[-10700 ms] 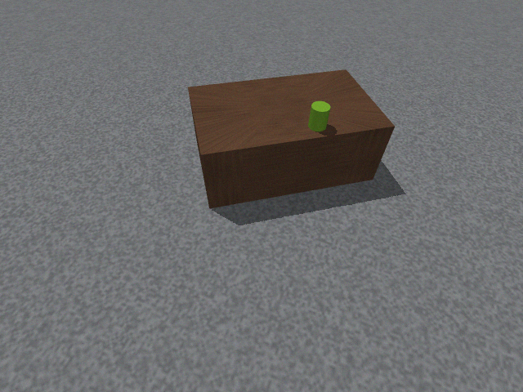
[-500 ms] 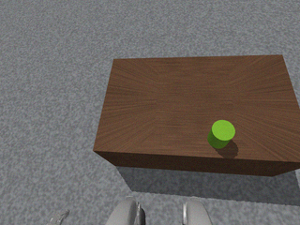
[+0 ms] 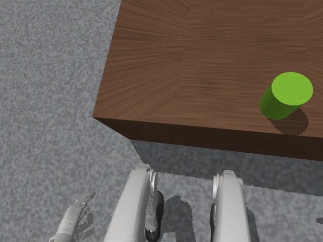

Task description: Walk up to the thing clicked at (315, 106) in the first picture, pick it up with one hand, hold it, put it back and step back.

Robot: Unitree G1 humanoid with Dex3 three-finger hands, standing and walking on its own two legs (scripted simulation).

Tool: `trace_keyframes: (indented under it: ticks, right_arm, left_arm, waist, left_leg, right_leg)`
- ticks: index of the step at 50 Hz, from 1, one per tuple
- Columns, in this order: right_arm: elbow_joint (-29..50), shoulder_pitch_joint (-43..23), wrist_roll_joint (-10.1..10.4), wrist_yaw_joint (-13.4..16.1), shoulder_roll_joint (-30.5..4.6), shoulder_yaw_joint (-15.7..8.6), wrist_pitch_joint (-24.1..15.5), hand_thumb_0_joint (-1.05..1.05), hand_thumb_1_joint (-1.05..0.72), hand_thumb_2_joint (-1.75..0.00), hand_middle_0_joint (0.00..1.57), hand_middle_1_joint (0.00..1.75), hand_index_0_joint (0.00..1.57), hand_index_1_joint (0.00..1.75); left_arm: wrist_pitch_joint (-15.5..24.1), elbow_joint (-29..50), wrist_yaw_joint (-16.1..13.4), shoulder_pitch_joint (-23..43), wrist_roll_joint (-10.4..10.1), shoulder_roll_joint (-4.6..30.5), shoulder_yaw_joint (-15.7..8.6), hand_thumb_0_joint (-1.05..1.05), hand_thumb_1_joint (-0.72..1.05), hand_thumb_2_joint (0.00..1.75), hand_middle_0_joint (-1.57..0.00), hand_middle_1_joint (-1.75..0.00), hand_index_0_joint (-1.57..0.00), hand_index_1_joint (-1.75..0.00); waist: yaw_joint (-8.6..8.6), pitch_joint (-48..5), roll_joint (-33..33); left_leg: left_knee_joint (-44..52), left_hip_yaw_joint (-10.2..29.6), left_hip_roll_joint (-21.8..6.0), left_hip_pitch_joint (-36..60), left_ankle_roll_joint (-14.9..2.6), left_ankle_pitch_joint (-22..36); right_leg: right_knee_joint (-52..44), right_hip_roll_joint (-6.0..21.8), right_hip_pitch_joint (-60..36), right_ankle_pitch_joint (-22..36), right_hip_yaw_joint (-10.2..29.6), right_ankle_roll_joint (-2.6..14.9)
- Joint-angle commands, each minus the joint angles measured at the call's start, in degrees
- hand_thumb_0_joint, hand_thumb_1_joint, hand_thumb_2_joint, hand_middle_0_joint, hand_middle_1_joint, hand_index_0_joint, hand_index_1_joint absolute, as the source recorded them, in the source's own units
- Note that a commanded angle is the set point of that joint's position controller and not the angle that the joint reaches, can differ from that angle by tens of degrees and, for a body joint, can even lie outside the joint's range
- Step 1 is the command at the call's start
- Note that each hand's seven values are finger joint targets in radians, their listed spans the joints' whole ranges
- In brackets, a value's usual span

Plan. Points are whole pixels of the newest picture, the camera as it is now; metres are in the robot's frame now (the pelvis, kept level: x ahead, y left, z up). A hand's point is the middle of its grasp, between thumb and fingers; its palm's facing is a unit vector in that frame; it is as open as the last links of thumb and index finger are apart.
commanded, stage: approach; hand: right
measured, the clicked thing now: (282, 97) +0.47 -0.27 -0.11
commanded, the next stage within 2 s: close in in 0.06 s
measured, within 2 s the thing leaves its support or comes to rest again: neither
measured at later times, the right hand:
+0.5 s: hand (303, 100) +0.45 -0.30 -0.09, palm faces +0.27 +0.96 -0.01, open 17.2 cm
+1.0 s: hand (295, 94) +0.47 -0.29 -0.09, palm faces +0.31 +0.95 -0.02, open 17.2 cm
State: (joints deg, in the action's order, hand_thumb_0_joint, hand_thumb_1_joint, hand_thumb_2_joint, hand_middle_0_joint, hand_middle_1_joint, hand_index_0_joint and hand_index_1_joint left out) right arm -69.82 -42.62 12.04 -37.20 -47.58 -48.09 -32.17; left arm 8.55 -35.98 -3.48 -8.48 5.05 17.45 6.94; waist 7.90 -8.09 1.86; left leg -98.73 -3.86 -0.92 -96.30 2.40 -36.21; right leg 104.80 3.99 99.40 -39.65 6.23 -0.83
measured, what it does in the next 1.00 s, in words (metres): lowers itself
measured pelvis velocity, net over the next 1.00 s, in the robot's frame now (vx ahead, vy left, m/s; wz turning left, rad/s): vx -0.02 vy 0.02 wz -0.03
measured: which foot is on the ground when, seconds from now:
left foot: down 0.00-1.00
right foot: down 0.00-1.00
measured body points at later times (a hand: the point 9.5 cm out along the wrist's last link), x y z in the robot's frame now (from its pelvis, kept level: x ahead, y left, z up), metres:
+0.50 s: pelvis -0.04 +0.01 -0.11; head +0.17 -0.04 +0.28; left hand +0.06 +0.28 -0.23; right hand +0.43 -0.35 -0.09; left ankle +0.07 +0.14 -0.49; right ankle +0.05 -0.12 -0.49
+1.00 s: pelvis -0.02 +0.02 -0.10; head +0.19 -0.03 +0.29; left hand +0.08 +0.30 -0.22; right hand +0.45 -0.34 -0.08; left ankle +0.07 +0.14 -0.49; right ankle +0.05 -0.12 -0.49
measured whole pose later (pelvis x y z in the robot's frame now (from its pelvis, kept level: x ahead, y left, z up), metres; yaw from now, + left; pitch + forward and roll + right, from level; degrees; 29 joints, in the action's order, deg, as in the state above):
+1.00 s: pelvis -0.02 +0.02 -0.10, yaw -2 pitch +36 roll +4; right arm -55.6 -48.0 5.3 -12.5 -31.0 -34.3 -25.0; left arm -1.0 -36.7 1.6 -9.7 4.1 18.1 0.3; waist 6.8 -8.2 -0.2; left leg -118.6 -1.6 -2.0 -116.3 1.2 -38.0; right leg 121.6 2.1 117.6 -39.9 5.9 -2.2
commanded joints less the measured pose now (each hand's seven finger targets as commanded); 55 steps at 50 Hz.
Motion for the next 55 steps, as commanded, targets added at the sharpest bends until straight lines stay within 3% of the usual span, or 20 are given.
trace_keyframes:
  ticks: [1,5,8,10,11,15,18,21,25,26,27,28,30,31,32,34,40,47,48,55]
  right_arm:
    - [13.60,-17.31,-1.24,2.27,-25.57,-2.50,-0.56,0.00,0.49,-0.05,0.05,0.04,0.05,0.04]
    - [18.96,-23.18,-3.59,6.01,-23.01,0.29,1.63,0.00,0.48,-0.05,0.06,0.04,0.05,0.04]
    - [10.27,-18.62,-4.04,8.31,-10.44,6.42,2.22,0.00,0.47,-0.05,0.06,0.04,0.05,0.04]
    - [18.24,-20.69,-4.74,10.73,-18.69,2.01,0.60,0.00,0.48,-0.04,0.06,0.04,0.06,0.03]
    - [21.56,-22.40,-5.23,11.68,-19.62,2.04,0.50,0.00,0.51,-0.04,0.05,0.04,0.05,0.04]
    - [17.63,-21.51,-3.88,14.79,-8.42,6.02,0.95,0.00,0.45,-0.04,0.06,0.04,0.05,0.04]
    - [28.87,-26.25,-6.26,17.80,-15.99,4.74,1.21,0.00,0.44,-0.04,0.06,0.03,0.05,0.03]
    - [24.69,-25.36,-6.48,20.43,-6.74,10.34,3.72,0.00,0.42,-0.04,0.06,0.03,0.04,0.03]
    - [31.85,-28.74,-6.72,24.03,-12.55,7.05,3.78,0.00,0.43,-0.04,0.06,0.03,0.05,0.03]
    - [28.98,-27.09,-7.28,24.60,-10.24,8.80,4.38,0.00,0.43,-0.04,0.06,0.03,0.05,0.03]
    - [22.59,-23.57,-7.16,24.70,-3.98,11.46,5.16,0.00,0.42,-0.04,0.06,0.03,0.05,0.03]
    - [20.54,-22.09,-6.78,24.69,-1.06,12.68,5.21,0.00,0.40,-0.04,0.06,0.03,0.05,0.03]
    - [20.04,-22.27,-6.48,24.48,-0.31,13.23,4.74,0.00,0.44,-0.05,0.05,0.04,0.04,0.04]
    - [25.03,-24.37,-6.61,25.00,-6.14,9.44,4.20,0.00,0.45,-0.05,0.05,0.04,0.04,0.04]
    - [24.44,-23.91,-7.04,25.00,-6.73,9.84,4.45,0.00,0.46,-0.04,0.06,0.04,0.04,0.04]
    - [19.14,-20.49,-6.25,24.58,0.29,12.41,5.04,0.00,0.42,-0.05,0.06,0.04,0.05,0.04]
    - [23.91,-23.37,-6.30,23.91,0.52,12.82,4.00,0.00,0.42,-0.05,0.06,0.04,0.04,0.04]
    - [26.17,-25.22,-6.30,25.11,1.76,13.82,3.39,0.00,0.39,-0.09,0.05,0.05,0.04,0.05]
    - [26.36,-25.44,-6.46,25.70,-0.07,12.47,3.31,0.00,0.39,-0.10,0.05,0.06,0.04,0.06]
    - [23.23,-23.97,-6.61,25.90,3.14,14.71,3.40,0.00,0.45,-0.09,0.07,0.06,0.06,0.06]
  left_arm:
    - [-0.29,0.88,-0.39,-10.57,0.49,14.47,-5.84,0.00,0.91,0.89,-0.19,-0.30,-0.19,-0.29]
    - [-1.51,0.67,0.86,-10.28,0.89,14.39,-6.66,0.00,0.92,0.89,-0.19,-0.30,-0.20,-0.29]
    - [-1.93,-0.51,2.20,-9.13,0.65,12.25,-6.70,0.00,0.92,0.89,-0.19,-0.30,-0.20,-0.29]
    - [-2.36,0.33,2.80,-9.03,0.50,13.36,-6.68,0.00,0.91,0.88,-0.20,-0.30,-0.21,-0.29]
    - [-2.79,0.89,3.18,-8.68,0.42,14.08,-7.04,0.00,0.90,0.88,-0.20,-0.30,-0.21,-0.29]
    - [-3.86,0.94,4.32,-8.44,0.00,12.67,-7.58,0.00,0.92,0.88,-0.20,-0.30,-0.21,-0.29]
    - [-4.74,2.38,4.27,-9.54,-0.35,14.44,-8.63,0.00,0.93,0.87,-0.20,-0.30,-0.21,-0.29]
    - [-5.51,2.30,4.34,-9.43,-0.70,13.07,-9.27,0.00,0.93,0.88,-0.19,-0.30,-0.20,-0.29]
    - [-6.22,2.35,3.97,-10.29,-1.41,13.30,-9.22,0.00,0.93,0.88,-0.20,-0.30,-0.21,-0.29]
    - [-6.53,2.40,3.93,-10.20,-1.47,12.81,-9.42,0.00,0.93,0.88,-0.20,-0.30,-0.21,-0.29]
    - [-6.60,1.75,3.96,-10.29,-1.54,12.22,-9.29,0.00,0.92,0.88,-0.20,-0.31,-0.21,-0.29]
    - [-6.55,1.68,3.90,-9.74,-1.62,11.24,-8.88,0.00,0.92,0.89,-0.20,-0.31,-0.21,-0.30]
    - [-6.39,1.27,3.73,-9.78,-1.70,10.93,-8.81,0.00,0.91,0.89,-0.20,-0.31,-0.21,-0.30]
    - [-6.68,1.79,3.76,-10.54,-1.70,11.27,-9.06,0.00,0.91,0.89,-0.20,-0.31,-0.21,-0.30]
    - [-7.11,1.95,3.83,-10.68,-1.67,11.66,-9.34,0.00,0.91,0.89,-0.20,-0.30,-0.21,-0.30]
    - [-7.22,2.14,3.97,-10.74,-1.65,10.86,-9.20,0.00,0.91,0.89,-0.20,-0.31,-0.21,-0.30]
    - [-8.14,1.93,4.31,-11.97,-1.27,11.73,-10.07,0.00,0.91,0.88,-0.20,-0.31,-0.21,-0.30]
    - [-8.78,0.98,4.26,-11.97,-1.16,12.23,-11.06,0.00,0.85,0.93,-0.21,-0.29,-0.19,-0.31]
    - [-8.98,1.17,4.25,-11.92,-1.08,11.94,-11.01,0.00,0.85,0.93,-0.20,-0.29,-0.19,-0.31]
    - [-9.28,0.70,4.16,-10.96,-0.92,11.98,-11.51,0.00,0.85,0.93,-0.21,-0.29,-0.19,-0.31]
  waist:
    - [-3.87,-42.59,-23.86]
    - [-2.46,-47.03,-24.65]
    - [0.80,-34.24,-16.38]
    - [-2.05,-37.71,-17.15]
    - [-2.54,-40.24,-19.31]
    - [-0.88,-35.50,-15.04]
    - [-3.09,-45.58,-20.48]
    - [-0.86,-39.84,-16.41]
    - [-2.56,-41.33,-17.22]
    - [-1.80,-39.75,-15.92]
    - [-0.24,-35.09,-12.40]
    - [0.35,-31.26,-10.68]
    - [0.64,-29.28,-9.80]
    - [-0.87,-32.28,-10.40]
    - [-1.04,-33.67,-10.83]
    - [0.62,-31.41,-7.65]
    - [0.31,-38.36,-11.65]
    - [0.31,-38.97,-11.82]
    - [-0.34,-38.95,-11.42]
    - [0.58,-36.39,-9.24]
  left_leg:
    - [2.32,-0.09,1.25,9.30,-4.02,16.36]
    - [-1.58,-0.50,1.48,5.31,-4.23,14.72]
    - [-4.12,-1.59,1.56,-1.33,-4.16,9.39]
    - [-5.84,-1.17,1.27,-0.45,-4.21,8.50]
    - [-6.48,-1.23,1.15,-1.08,-4.23,8.29]
    - [-8.10,-1.74,1.11,-2.99,-4.05,5.45]
    - [-8.25,-1.03,0.93,0.02,-4.28,5.05]
    - [-6.92,-1.16,1.17,-0.42,-4.07,1.86]
    - [-6.46,-0.67,1.12,0.26,-4.03,0.67]
    - [-6.06,-0.70,1.19,0.58,-4.07,0.56]
    - [-5.95,-1.16,1.31,-1.22,-3.88,0.18]
    - [-5.55,-1.16,1.40,-2.63,-4.00,-0.72]
    - [-4.99,-0.59,1.18,-2.77,-4.02,-0.19]
    - [-5.29,-0.31,1.08,-1.19,-4.10,1.32]
    - [-5.31,-0.06,0.98,0.76,-4.12,2.95]
    - [-5.51,-0.32,0.93,0.68,-3.89,5.38]
    - [-7.46,0.03,0.53,2.82,-4.15,12.40]
    - [-7.13,0.32,0.47,2.56,-4.06,10.86]
    - [-6.99,0.64,0.50,3.50,-4.06,10.87]
    - [-6.62,0.63,0.48,2.49,-3.88,8.33]
  right_leg:
    - [-9.09,-0.17,-33.44,29.16,-0.23,0.03]
    - [-4.63,-0.26,-30.59,26.94,-0.02,0.20]
    - [-1.69,-0.86,-15.82,15.92,0.16,1.00]
    - [-0.40,-1.34,-13.27,13.16,-0.46,1.28]
    - [-0.58,-1.47,-15.23,12.93,-0.44,0.92]
    - [1.09,-1.85,-8.51,7.94,-0.93,1.39]
    - [-0.05,-2.09,-13.90,6.68,-1.89,1.01]
    - [0.24,-2.18,-8.36,2.10,-2.46,1.70]
    - [-1.05,-2.54,-8.09,0.12,-2.69,1.89]
    - [-1.03,-2.46,-7.04,0.39,-2.85,1.95]
    - [-0.84,-2.43,-5.09,-0.08,-2.45,2.15]
    - [-0.81,-2.46,-2.38,-1.15,-2.46,2.46]
    - [0.19,-2.65,-0.10,-0.56,-3.05,2.89]
    - [0.21,-2.63,-0.96,1.36,-3.22,2.84]
    - [0.55,-2.62,-2.02,3.39,-3.67,2.79]
    - [1.69,-2.42,-1.70,5.83,-3.53,2.94]
    - [2.79,-2.24,-7.23,14.22,-3.31,2.12]
    - [2.82,-2.28,-7.13,11.93,-3.52,2.02]
    - [3.13,-2.30,-6.05,11.67,-3.87,2.09]
    - [3.53,-2.40,-3.20,8.48,-4.05,2.38]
